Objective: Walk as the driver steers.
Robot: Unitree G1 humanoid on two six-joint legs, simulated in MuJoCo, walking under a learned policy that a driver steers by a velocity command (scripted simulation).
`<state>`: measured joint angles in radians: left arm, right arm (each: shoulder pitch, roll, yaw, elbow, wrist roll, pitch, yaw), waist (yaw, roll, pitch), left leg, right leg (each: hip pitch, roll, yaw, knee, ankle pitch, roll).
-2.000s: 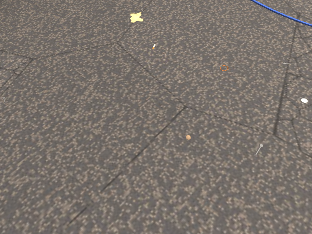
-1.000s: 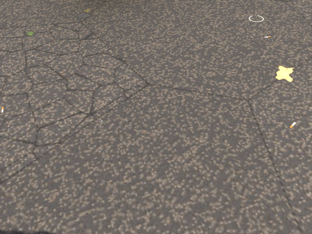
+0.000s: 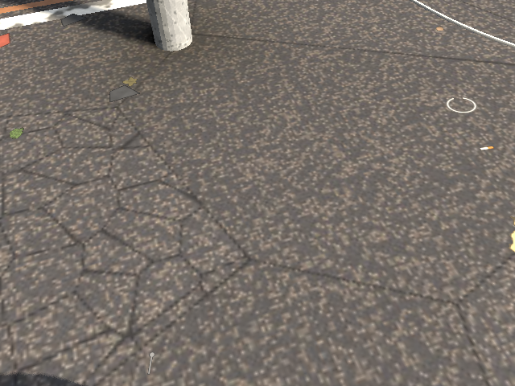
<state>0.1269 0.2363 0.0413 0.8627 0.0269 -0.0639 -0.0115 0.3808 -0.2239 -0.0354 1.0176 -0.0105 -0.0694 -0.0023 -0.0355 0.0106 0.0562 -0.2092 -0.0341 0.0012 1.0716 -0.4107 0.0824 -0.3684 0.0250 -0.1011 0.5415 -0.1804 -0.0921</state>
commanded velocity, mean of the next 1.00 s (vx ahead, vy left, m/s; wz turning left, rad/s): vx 0.22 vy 0.00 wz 0.00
